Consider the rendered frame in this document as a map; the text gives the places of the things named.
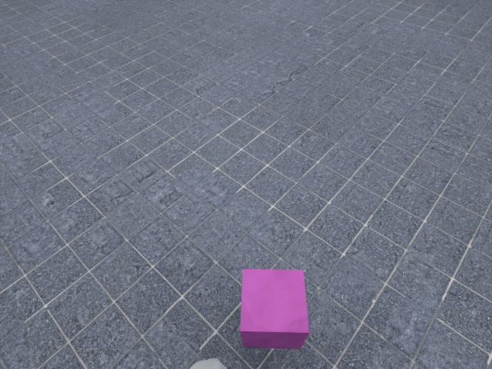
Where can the carton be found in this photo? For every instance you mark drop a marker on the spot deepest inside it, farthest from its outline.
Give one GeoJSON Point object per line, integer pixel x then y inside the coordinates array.
{"type": "Point", "coordinates": [273, 308]}

